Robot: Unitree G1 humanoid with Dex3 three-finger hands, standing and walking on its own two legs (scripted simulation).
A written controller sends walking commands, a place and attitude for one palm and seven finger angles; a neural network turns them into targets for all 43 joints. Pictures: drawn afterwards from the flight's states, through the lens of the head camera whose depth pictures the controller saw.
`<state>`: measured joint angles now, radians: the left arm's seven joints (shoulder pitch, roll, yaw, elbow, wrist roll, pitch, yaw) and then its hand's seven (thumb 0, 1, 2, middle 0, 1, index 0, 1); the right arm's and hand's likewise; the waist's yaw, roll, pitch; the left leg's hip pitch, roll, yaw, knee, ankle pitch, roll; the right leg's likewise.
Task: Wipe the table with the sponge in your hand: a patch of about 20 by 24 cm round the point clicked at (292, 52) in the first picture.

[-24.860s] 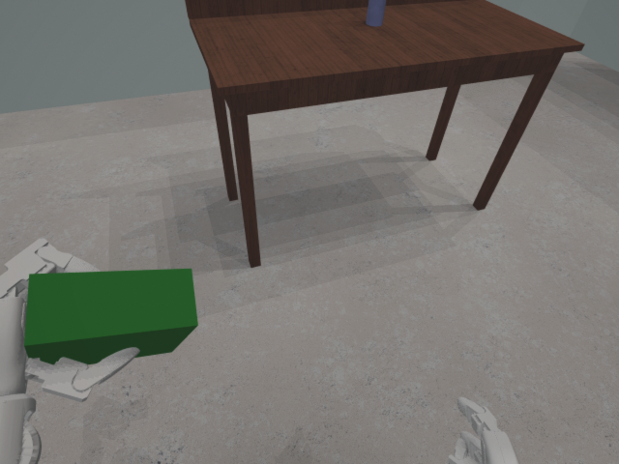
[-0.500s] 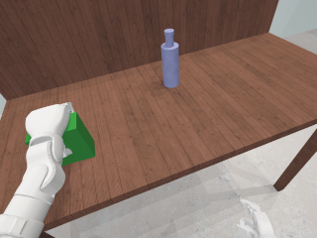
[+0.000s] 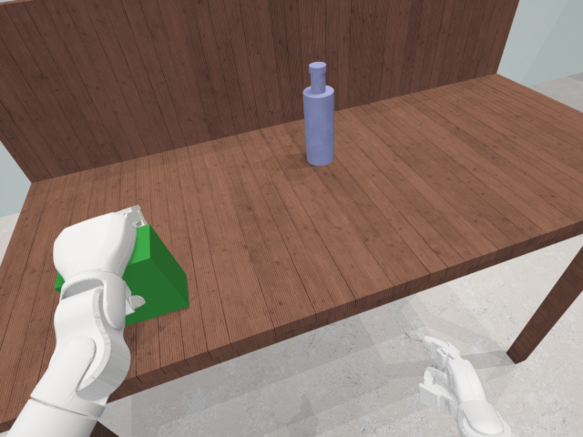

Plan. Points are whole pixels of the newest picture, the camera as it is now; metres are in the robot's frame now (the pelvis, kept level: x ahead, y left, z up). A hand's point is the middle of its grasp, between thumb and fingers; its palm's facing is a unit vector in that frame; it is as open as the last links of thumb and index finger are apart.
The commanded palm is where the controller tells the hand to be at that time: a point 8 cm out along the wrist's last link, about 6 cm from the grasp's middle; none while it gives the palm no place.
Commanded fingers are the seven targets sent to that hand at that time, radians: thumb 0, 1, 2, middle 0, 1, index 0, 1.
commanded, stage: slide across to the third lane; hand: left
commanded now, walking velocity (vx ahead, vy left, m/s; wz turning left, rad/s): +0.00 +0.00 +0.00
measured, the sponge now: (137, 288) +0.28 +0.27 +0.08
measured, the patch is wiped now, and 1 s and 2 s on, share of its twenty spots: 0.70 0.80 0.95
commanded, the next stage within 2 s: wipe forward along the third lane in 0.72 s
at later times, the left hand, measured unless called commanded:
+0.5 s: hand (148, 267) +0.27 +0.23 +0.14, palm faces +0.10 -0.05 -0.99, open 10.1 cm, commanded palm +0.25 +0.21 +0.19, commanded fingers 0.00 0.10 1.30 -1.20 -1.60 -1.20 -1.60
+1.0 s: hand (175, 255) +0.30 +0.21 +0.13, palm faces +0.10 -0.08 -0.99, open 10.1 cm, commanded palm +0.28 +0.20 +0.18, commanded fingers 0.00 0.10 1.30 -1.20 -1.60 -1.20 -1.60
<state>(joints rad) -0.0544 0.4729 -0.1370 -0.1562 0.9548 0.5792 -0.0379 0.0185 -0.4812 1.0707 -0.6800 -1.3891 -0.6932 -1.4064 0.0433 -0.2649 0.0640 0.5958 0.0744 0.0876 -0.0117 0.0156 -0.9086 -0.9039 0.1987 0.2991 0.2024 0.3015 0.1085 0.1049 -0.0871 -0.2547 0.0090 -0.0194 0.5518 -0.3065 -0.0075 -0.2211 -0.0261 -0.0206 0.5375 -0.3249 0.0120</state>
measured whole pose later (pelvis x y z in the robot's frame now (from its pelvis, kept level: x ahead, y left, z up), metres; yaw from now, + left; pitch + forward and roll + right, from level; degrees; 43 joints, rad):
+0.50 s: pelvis -0.02 -0.02 +0.00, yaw +1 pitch -1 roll +0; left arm -0.19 0.45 -0.24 -0.03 0.94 0.54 -0.05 0.00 -0.50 1.07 -0.70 -1.37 -0.72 -1.38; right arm 0.06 -0.27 0.06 0.66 0.07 0.00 -0.04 0.02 -0.91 -0.90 0.20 0.30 0.20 0.30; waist 0.13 0.12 -0.07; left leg -0.23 0.01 -0.04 0.52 -0.27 -0.03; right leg -0.21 -0.02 -0.04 0.54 -0.31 -0.01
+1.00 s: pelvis -0.02 -0.02 +0.00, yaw +0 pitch -2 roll +1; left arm -0.35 0.37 -0.31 0.15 0.94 0.62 -0.03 -0.01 -0.52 1.07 -0.73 -1.34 -0.75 -1.34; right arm 0.00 -0.26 0.07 0.69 0.08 0.03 -0.04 0.02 -0.91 -0.90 0.20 0.30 0.20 0.30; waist 0.12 0.10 -0.07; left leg -0.21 0.02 -0.04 0.49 -0.24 -0.04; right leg -0.20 -0.01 -0.04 0.54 -0.30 -0.02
